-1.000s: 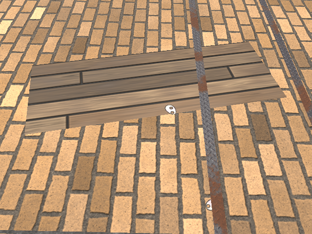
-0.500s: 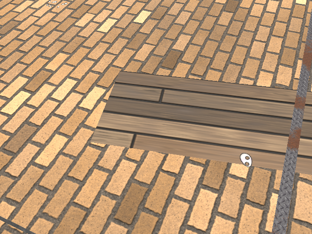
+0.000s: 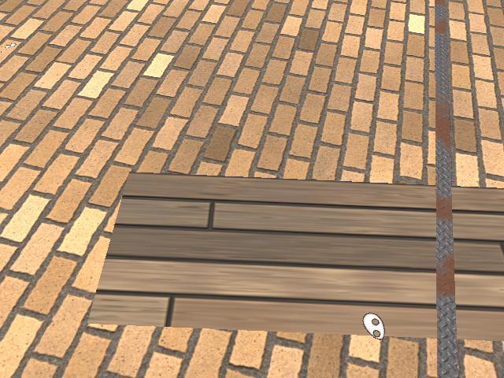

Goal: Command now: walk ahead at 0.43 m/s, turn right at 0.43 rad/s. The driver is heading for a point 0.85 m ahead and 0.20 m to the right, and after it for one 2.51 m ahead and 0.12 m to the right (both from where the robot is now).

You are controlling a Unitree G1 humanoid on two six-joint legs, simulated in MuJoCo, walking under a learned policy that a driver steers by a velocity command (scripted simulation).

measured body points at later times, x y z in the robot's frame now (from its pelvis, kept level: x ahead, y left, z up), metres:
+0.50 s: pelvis +0.15 -0.05 -0.01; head +0.20 -0.08 +0.43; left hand +0.37 +0.18 -0.10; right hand +0.24 -0.36 -0.13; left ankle +0.23 +0.12 -0.68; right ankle +0.22 -0.13 -0.75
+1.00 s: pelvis +0.24 -0.03 +0.00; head +0.26 -0.01 +0.45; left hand +0.52 +0.11 -0.09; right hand +0.13 -0.29 -0.10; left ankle +0.26 +0.09 -0.75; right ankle +0.22 -0.21 -0.68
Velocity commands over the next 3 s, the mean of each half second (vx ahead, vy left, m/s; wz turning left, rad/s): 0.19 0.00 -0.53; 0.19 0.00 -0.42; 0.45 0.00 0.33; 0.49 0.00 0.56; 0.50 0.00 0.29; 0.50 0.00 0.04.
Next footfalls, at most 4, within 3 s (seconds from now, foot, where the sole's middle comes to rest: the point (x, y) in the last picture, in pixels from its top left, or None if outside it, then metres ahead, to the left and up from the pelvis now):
0.24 right None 0.26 -0.14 -0.78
0.74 left None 0.30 0.07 -0.78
1.18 right None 0.30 -0.24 -0.78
1.66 left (281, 313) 0.69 -0.10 -0.78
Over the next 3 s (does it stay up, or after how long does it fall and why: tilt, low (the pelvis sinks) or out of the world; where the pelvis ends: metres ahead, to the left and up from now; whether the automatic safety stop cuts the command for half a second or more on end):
stays up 1.23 -0.09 0.00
